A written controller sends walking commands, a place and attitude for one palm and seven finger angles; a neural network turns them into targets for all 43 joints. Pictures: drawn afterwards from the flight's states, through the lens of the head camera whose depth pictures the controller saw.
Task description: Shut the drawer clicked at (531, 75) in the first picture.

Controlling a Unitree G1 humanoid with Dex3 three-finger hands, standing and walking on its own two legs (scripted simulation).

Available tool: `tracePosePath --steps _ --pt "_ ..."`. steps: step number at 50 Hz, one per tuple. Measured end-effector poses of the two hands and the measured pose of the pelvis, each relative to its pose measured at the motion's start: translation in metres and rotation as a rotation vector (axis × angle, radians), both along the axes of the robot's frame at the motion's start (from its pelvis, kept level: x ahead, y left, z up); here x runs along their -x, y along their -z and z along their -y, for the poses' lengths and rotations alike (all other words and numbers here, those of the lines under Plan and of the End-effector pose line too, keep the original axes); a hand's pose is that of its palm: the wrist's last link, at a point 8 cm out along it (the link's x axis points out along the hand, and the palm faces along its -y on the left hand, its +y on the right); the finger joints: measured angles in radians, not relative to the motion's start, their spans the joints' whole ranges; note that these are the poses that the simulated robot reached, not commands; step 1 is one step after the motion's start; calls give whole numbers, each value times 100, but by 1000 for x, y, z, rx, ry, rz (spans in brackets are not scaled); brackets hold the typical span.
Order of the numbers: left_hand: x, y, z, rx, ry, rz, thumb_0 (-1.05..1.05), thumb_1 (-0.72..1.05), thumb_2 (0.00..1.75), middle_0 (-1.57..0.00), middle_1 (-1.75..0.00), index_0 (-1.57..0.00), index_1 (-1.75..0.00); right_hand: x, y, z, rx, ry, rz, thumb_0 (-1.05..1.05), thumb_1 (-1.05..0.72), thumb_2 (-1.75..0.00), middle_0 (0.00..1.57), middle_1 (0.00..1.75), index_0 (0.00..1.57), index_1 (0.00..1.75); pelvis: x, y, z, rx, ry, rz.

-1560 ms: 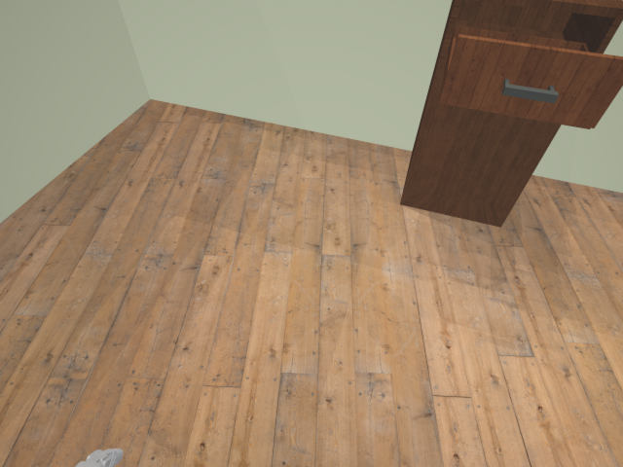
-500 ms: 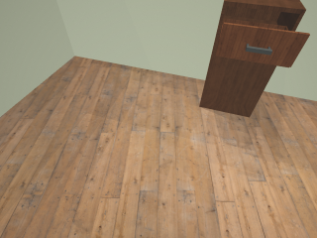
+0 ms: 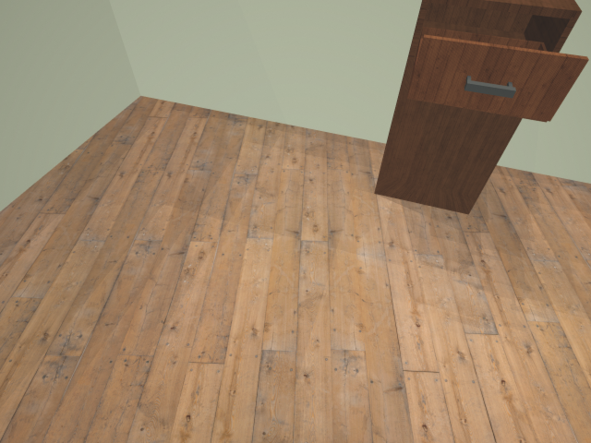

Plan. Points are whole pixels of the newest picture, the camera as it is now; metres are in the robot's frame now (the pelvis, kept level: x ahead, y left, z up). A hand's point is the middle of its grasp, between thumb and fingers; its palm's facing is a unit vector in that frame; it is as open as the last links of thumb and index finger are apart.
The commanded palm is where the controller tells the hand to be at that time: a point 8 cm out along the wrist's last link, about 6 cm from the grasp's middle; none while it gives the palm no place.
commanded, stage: walk to a spot facing it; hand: left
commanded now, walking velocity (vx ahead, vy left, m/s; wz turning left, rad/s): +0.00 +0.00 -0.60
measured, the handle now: (489, 85) +1.02 -0.49 +0.00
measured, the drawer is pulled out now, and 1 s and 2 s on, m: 0.29 0.29 0.29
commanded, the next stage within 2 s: none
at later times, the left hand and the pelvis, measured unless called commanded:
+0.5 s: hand out of the picture +0.05 +0.16 -0.17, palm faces -0.16 -0.95 -0.25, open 7.4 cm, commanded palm none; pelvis -0.02 -0.03 -0.01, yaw -13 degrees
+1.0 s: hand (188, 427) +0.18 +0.18 -0.17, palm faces -0.43 -0.88 -0.21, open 7.4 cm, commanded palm none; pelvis +0.00 +0.02 +0.00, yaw -30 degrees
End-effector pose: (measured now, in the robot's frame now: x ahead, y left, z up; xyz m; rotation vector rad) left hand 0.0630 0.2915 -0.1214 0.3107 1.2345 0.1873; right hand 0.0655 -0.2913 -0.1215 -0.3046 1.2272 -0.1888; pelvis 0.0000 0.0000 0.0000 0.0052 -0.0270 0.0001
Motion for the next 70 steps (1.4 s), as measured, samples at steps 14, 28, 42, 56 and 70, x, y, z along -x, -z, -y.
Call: tracePosePath --steps 14,28,42,56,70 --pt "-6 18 35 33 68 -54 1 90 90 -20 -29 -20 -30 16 25 -15 -73 120 66 0 -91 -89 20 30 20 30 8 16 10 -35 131 -9" --pt "4 12 91 83 142 -87 1 90 90 -20 -30 -20 -30 65 27 -1 -115 276 20 1 -91 -89 20 30 20 30 19 7 29 -38 253 -43" --pt "-58 26 49 92 297 -40 1 90 90 -20 -30 -20 -30 87 0 -26 0 398 153 0 -91 -89 20 30 20 30 19 13 -15 -2 417 -76" --pt "-177 19 122 163 583 5 1 91 90 -19 -29 -19 -30 206 -3 -99 -55 713 -82 0 -91 -89 20 30 20 30 -23 3 3 24 618 -47" --pt "-265 35 327 240 855 104 1 91 90 -20 -29 -20 -30 228 31 -79 -205 989 -265 1 -91 -89 20 30 20 30 -69 29 102 23 778 -19"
